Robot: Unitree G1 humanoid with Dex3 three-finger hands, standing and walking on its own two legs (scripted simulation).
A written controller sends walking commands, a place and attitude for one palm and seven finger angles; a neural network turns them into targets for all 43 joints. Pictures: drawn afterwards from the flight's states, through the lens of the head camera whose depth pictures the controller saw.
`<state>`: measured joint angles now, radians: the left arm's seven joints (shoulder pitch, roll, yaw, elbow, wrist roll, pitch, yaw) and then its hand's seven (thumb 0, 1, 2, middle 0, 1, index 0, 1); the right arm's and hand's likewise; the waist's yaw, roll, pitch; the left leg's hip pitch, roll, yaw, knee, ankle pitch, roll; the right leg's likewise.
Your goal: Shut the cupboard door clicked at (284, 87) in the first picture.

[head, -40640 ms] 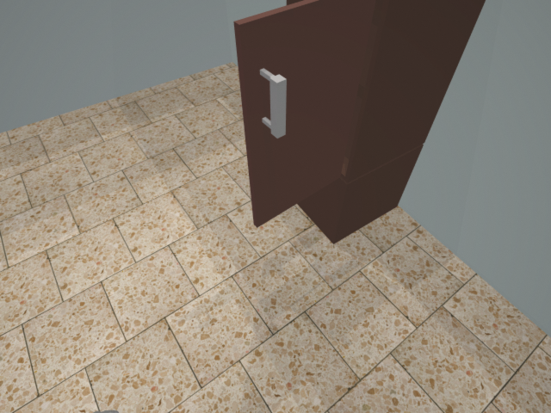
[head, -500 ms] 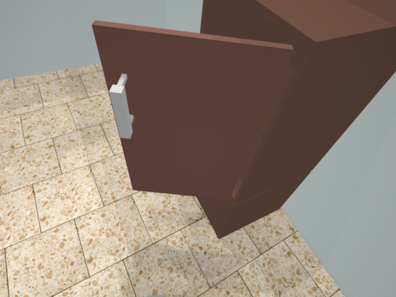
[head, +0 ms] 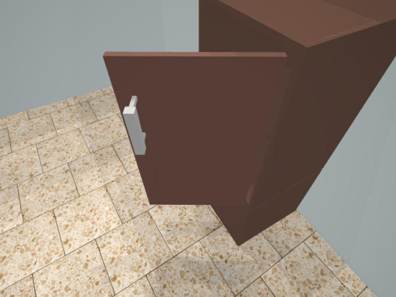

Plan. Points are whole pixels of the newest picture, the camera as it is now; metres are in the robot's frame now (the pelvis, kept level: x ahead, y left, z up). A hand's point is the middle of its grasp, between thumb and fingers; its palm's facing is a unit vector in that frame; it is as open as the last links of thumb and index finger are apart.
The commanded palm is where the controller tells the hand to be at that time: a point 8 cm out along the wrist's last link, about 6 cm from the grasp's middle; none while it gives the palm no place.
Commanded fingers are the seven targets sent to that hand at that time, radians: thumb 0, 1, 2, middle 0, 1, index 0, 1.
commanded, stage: come to a stop and stand still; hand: left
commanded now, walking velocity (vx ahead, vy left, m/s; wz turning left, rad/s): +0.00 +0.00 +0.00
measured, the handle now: (137, 126) +0.46 +0.18 +0.09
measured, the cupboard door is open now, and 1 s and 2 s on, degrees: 60 60 60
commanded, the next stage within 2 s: look again from close up in 0.08 s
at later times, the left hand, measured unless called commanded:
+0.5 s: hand out of the picture +0.00 +0.14 -0.17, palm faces +0.02 -0.98 -0.19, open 7.4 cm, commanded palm none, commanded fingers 0.00 0.90 0.90 -0.20 -0.30 -0.20 -0.30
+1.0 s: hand (138, 263) +0.19 +0.14 -0.02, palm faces +0.25 -0.95 -0.20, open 7.1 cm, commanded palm +0.11 +0.16 -0.05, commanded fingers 0.00 0.90 0.90 -0.38 -0.50 -0.38 -0.50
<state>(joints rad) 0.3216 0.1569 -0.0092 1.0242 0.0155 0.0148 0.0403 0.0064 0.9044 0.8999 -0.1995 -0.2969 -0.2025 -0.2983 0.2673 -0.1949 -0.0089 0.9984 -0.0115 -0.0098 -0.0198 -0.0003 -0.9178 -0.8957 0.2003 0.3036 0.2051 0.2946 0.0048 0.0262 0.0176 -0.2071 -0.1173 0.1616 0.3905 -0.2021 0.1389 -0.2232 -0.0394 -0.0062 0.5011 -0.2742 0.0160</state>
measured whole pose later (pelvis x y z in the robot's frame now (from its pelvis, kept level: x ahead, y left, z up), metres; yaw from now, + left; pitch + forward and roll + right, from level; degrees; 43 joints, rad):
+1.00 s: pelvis +0.01 -0.06 -0.01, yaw +4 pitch +1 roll +1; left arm 0.42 0.20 0.01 0.17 -0.15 -0.09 0.12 0.05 0.96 0.90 -0.24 -0.34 -0.24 -0.35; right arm 0.34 -0.29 0.00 0.84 0.04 -0.29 -0.05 0.02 -0.92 -0.90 0.20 0.30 0.21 0.29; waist -0.04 0.06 -0.04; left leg -0.30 -0.07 0.07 0.55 -0.27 0.07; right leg -0.26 0.00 -0.10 0.58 -0.35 -0.05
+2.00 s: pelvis -0.01 -0.06 -0.04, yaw +1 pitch +6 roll -2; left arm 0.45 0.27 0.13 -0.22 -0.28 -0.29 -0.14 0.02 0.89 0.90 -1.13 -1.31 -1.13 -1.31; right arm 0.26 -0.25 0.02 0.52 0.04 -0.24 -0.07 0.01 -0.91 -0.90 0.20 0.30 0.20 0.29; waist 0.01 0.03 -0.09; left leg -0.58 -0.04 0.02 0.87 -0.40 0.07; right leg -0.52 0.05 -0.08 0.83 -0.43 -0.05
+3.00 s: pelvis -0.01 -0.08 -0.02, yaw +2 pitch +1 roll -1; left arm 0.21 0.29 0.21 -0.08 -0.29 -0.09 -0.18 0.02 0.89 0.90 -1.30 -1.50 -1.31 -1.50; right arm 0.24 -0.24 0.07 0.60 0.05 -0.22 -0.08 0.01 -0.90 -0.90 0.20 0.30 0.21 0.30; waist 0.03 0.03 -0.03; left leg -0.38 -0.04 0.00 0.68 -0.32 0.04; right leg -0.32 0.06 -0.09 0.64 -0.35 -0.08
